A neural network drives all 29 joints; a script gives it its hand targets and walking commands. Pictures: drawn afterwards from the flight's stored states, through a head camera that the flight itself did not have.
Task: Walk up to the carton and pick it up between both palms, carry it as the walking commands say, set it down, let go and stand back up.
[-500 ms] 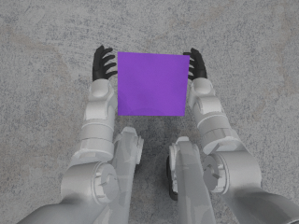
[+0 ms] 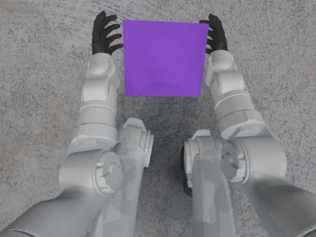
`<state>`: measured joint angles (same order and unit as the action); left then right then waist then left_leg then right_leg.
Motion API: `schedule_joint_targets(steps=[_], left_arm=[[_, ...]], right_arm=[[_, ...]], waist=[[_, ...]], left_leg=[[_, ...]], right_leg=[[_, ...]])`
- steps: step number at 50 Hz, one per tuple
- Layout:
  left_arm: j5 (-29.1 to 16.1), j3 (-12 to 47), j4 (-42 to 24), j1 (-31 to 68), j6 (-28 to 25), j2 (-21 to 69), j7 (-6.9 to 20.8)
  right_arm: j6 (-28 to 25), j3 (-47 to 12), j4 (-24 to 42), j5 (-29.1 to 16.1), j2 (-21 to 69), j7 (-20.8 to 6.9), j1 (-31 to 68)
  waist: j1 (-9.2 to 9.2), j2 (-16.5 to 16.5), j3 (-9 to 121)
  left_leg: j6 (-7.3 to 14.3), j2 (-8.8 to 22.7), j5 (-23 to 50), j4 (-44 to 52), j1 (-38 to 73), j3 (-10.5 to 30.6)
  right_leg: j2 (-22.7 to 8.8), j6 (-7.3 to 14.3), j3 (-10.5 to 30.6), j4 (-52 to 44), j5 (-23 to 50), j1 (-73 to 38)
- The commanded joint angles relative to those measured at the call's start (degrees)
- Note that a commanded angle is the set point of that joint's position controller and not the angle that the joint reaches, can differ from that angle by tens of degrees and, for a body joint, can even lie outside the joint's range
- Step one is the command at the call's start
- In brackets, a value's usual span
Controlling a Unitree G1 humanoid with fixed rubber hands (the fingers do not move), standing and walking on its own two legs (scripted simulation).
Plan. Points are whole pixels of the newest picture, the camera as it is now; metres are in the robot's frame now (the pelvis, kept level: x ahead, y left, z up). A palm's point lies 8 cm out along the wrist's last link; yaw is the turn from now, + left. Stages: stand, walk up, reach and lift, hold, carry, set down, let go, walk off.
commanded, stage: set down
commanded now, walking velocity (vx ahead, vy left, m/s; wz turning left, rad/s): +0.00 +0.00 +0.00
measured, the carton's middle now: (158, 56) +0.50 +0.07 -0.23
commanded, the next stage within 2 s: none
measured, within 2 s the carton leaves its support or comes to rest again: neither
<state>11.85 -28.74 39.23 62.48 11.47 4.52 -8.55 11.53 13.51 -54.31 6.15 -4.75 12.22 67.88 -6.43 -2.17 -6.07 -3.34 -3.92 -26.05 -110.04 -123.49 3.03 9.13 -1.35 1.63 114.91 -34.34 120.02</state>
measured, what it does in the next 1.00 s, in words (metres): stands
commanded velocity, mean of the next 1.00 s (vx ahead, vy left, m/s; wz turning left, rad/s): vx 0.00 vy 0.00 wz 0.00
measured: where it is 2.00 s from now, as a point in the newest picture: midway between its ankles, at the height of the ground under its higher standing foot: (161, 169)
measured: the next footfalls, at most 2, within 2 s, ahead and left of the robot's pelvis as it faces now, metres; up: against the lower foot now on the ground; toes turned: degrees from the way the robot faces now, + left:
none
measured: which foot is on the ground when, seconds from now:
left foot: down 0.00-1.00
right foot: down 0.00-1.00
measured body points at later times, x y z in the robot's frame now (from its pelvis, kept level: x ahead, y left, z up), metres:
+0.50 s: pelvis -0.02 +0.00 -0.05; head +0.33 +0.04 +0.21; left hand +0.50 +0.23 -0.20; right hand +0.54 -0.03 -0.21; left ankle +0.14 +0.13 -0.40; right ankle +0.10 -0.11 -0.40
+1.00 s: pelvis +0.00 +0.00 -0.05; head +0.35 +0.01 +0.24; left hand +0.51 +0.21 -0.19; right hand +0.55 -0.06 -0.21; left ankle +0.14 +0.13 -0.40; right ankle +0.10 -0.11 -0.40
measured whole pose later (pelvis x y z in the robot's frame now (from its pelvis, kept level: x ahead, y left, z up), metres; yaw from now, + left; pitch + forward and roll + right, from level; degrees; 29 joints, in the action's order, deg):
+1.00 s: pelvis +0.00 +0.00 -0.05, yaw +0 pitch +40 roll +1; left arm 10.6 -32.1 48.3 72.0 9.1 -2.7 -3.7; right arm 10.8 14.8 -59.2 6.7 -7.4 6.0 77.2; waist -7.2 -1.5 -10.8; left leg -4.0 -3.9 -27.6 -119.0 -131.5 2.7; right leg 10.1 -1.5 1.0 124.2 -35.9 128.3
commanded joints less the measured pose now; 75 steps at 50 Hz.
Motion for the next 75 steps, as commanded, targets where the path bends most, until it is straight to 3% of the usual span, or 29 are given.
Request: schedule_joint_targets(steps=[1,2,3,5,9,12,14,15,21,25,35,37,42,43,44,45,52,54,57,59,61,64,65,67,68,69,70,71,75], left_arm=[[-6.3,28.1,1.9,33.5,-0.5,45.5,15.0],[-6.9,29.5,2.1,32.9,-0.6,45.9,14.6],[-8.9,32.2,-2.7,35.7,-1.3,44.5,14.3],[-9.4,32.2,1.1,37.4,-0.9,45.8,13.9],[-11.0,32.8,-1.4,43.1,-1.5,40.5,13.6],[-15.8,34.5,0.8,43.2,-1.2,44.7,14.7],[-15.9,32.4,6.2,40.7,-0.2,45.0,16.3],[-15.4,31.1,8.9,39.4,0.5,47.0,16.8],[-16.2,34.4,3.7,49.4,1.4,44.6,18.2],[-18.1,35.2,3.9,51.0,1.2,44.8,17.6],[-12.0,23.9,13.4,42.2,1.9,45.4,16.5],[-9.2,21.9,15.3,38.7,1.3,43.5,16.5],[-6.8,19.0,16.5,33.5,0.3,42.3,17.1],[-5.2,18.6,16.1,33.2,0.5,43.6,17.2],[-5.7,19.3,14.9,33.3,0.4,42.3,17.3],[-4.0,18.0,15.9,34.3,0.3,39.7,17.7],[-3.3,14.7,17.4,30.3,0.0,37.7,20.5],[-5.0,16.7,15.6,30.6,-0.2,37.0,21.1],[-6.2,18.9,13.4,32.5,-0.6,35.9,20.7],[-7.0,18.6,12.3,32.7,-1.3,34.3,20.5],[-5.9,17.8,12.9,31.6,-1.2,34.7,20.9],[-5.5,17.0,14.3,33.6,-1.1,34.1,20.5],[-6.7,18.4,15.3,29.5,-1.3,35.1,20.3],[-7.0,19.1,15.6,28.9,-1.6,35.9,20.1],[-5.8,17.4,15.9,25.5,-1.6,34.3,19.9],[-6.2,16.8,16.0,29.3,-1.7,33.2,19.8],[-4.9,17.7,14.8,29.6,-1.7,35.3,19.3],[-5.9,17.8,16.1,28.3,-2.0,33.7,19.2],[-5.8,16.7,15.8,28.4,-2.0,34.8,19.3]], right_arm=[[-5.0,-22.0,13.0,-6.3,54.8,-13.4,42.5],[-5.2,-24.5,11.6,-8.4,54.5,-13.4,43.2],[-5.0,-25.5,13.4,-9.1,55.7,-13.1,41.9],[-5.7,-25.1,14.3,-9.7,50.1,-12.9,48.4],[-4.1,-26.1,12.0,-10.6,50.6,-13.1,50.1],[-4.3,-26.9,14.2,-11.3,50.4,-12.8,52.5],[-3.5,-24.7,10.1,-9.6,50.4,-13.6,50.4],[-3.1,-21.8,8.5,-7.7,46.5,-13.9,48.9],[-0.9,-16.7,1.7,-5.2,48.6,-16.5,43.9],[-0.7,-16.2,0.2,-4.8,47.7,-17.7,45.9],[-1.7,-13.3,1.5,-3.4,47.3,-20.7,46.7],[-2.4,-14.7,2.2,-5.4,50.5,-20.9,47.8],[-3.0,-15.6,-0.3,-4.7,49.3,-20.0,41.9],[-3.6,-14.5,1.9,-4.2,49.7,-19.5,43.1],[-3.3,-14.0,0.0,-3.0,47.7,-18.8,41.1],[-3.3,-13.7,-2.2,-2.7,47.8,-18.4,38.7],[-4.2,-12.0,-3.1,0.7,43.3,-15.3,34.3],[-4.2,-11.6,-2.7,2.2,44.7,-14.6,34.0],[-4.2,-8.5,-6.6,4.4,41.0,-14.2,27.9],[-4.2,-10.6,-5.5,3.6,43.3,-14.6,28.6],[-4.1,-8.3,-6.4,6.1,42.8,-14.8,27.9],[-3.7,-8.6,-6.7,5.0,44.0,-15.3,30.1],[-4.4,-7.7,-5.3,5.9,42.2,-15.1,26.4],[-4.9,-8.1,-5.4,6.3,40.8,-15.2,26.5],[-5.0,-8.9,-3.7,6.0,38.1,-15.3,27.5],[-4.5,-8.2,-7.8,7.3,38.9,-15.1,25.7],[-4.5,-6.4,-7.7,7.9,40.5,-15.4,24.5],[-4.6,-6.2,-7.7,7.5,39.2,-15.4,24.8],[-4.6,-7.2,-7.3,8.6,38.1,-15.8,26.4]], waist=[[-4.02,-4.9,75.9],[-6.28,-4.5,77.2],[-3.8,-6.4,79.9],[-3.69,-1.5,81.1],[-4.8,-4.3,80.4],[-1.86,-4.2,86.5],[-2.54,-4.0,79.4],[0.89,-2.3,73.8],[4.85,3.2,67.2],[5.25,1.4,64.3],[1.63,-3.1,52.2],[-3.82,-1.5,52.8],[-3.14,-6.7,50.3],[-4.94,-3.1,51.3],[-2.13,-4.0,51.2],[-5.2,-2.6,48.1],[-1.88,-4.8,47.3],[1.57,-7.5,48.0],[4.23,-2.9,45.3],[2.07,-4.7,47.5],[3.45,-6.5,44.3],[0.41,-4.1,46.8],[3.22,-4.3,45.0],[4.11,-2.3,45.9],[2.19,-3.3,43.6],[5.36,-6.1,43.6],[2.81,-0.6,41.7],[5.0,-2.5,43.1],[4.97,-4.6,43.3]], left_leg=[[2.5,-4.8,15.0,3.8,39.1,-7.3],[1.9,-4.3,18.2,1.9,39.5,-7.8],[1.9,-4.6,19.9,1.9,41.1,-6.6],[0.9,-3.7,18.4,0.4,42.2,-7.3],[2.0,-3.3,14.8,0.2,39.4,-7.3],[1.1,-3.1,19.7,-3.0,39.7,-7.6],[1.5,-3.6,16.4,-2.7,37.1,-8.1],[1.2,-2.7,15.5,-3.1,35.9,-7.8],[0.8,-2.6,8.7,-2.3,37.1,-6.9],[0.2,-2.3,8.3,-2.9,36.5,-6.9],[2.5,-3.2,6.3,-3.1,32.2,-4.8],[2.3,-3.4,11.4,-3.3,31.1,-6.1],[2.8,-3.2,13.5,-3.7,29.3,-5.2],[2.5,-3.2,13.8,-3.4,29.2,-5.9],[2.2,-3.2,14.2,-3.3,28.9,-5.3],[1.8,-2.8,13.2,-3.4,24.9,-7.1],[2.2,-2.7,9.7,-4.0,16.6,-7.7],[2.1,-2.9,11.5,-4.5,15.1,-6.2],[0.5,-2.7,10.5,-4.1,15.3,-6.6],[0.6,-2.9,11.8,-4.9,15.6,-6.9],[1.4,-3.6,10.0,-3.5,14.2,-5.7],[1.4,-3.3,10.4,-3.9,14.2,-6.2],[0.9,-3.9,11.2,-4.2,15.5,-6.5],[0.2,-3.1,12.3,-4.5,17.6,-6.3],[0.3,-3.3,12.7,-4.3,17.7,-5.3],[0.5,-3.0,12.5,-5.0,16.9,-4.8],[-0.5,-3.6,12.9,-3.3,15.9,-6.2],[0.3,-3.3,12.6,-3.8,18.4,-5.0],[0.2,-3.7,12.2,-4.6,17.1,-4.8]], right_leg=[[4.1,0.6,-2.4,-10.7,14.7,-29.3],[3.6,0.5,-2.2,-9.4,16.9,-28.5],[4.1,0.1,-3.1,-8.6,18.3,-28.3],[3.6,0.7,-2.5,-7.2,15.9,-27.1],[3.2,0.5,-2.6,-5.2,14.3,-29.6],[2.5,1.4,-2.5,-4.2,19.7,-37.4],[2.3,1.7,-2.1,-4.1,15.7,-34.9],[2.0,2.2,-3.2,-3.9,15.3,-32.6],[1.9,3.5,-3.9,-1.6,9.5,-24.2],[1.0,3.9,-4.8,-0.9,6.8,-21.6],[0.7,3.1,-5.0,-1.2,4.1,-11.0],[1.0,2.9,-3.7,-1.3,8.0,-10.9],[1.7,1.3,-4.3,-2.3,9.3,-7.8],[1.7,1.7,-3.1,-3.0,9.4,-9.1],[1.8,1.5,-3.6,-3.0,10.3,-9.9],[1.7,1.7,-1.8,-4.0,10.9,-10.5],[1.6,1.4,-0.7,-5.8,11.6,-15.8],[1.6,0.9,-0.9,-4.6,15.7,-17.2],[1.7,2.4,-1.5,-3.7,14.4,-14.6],[1.4,1.9,-1.3,-3.2,16.3,-15.3],[1.6,2.0,-1.9,-3.9,14.0,-14.6],[1.2,2.4,-0.8,-3.4,15.4,-16.0],[1.5,2.1,-2.1,-3.8,15.2,-15.6],[1.4,2.3,-2.4,-2.5,15.4,-11.7],[0.9,1.5,-2.8,-2.1,14.2,-10.7],[0.5,1.9,-2.8,-2.3,14.7,-11.1],[1.4,2.2,-1.8,-3.2,16.0,-10.5],[1.5,2.1,-2.7,-2.5,15.2,-10.7],[0.7,2.3,-2.2,-3.6,13.0,-10.3]])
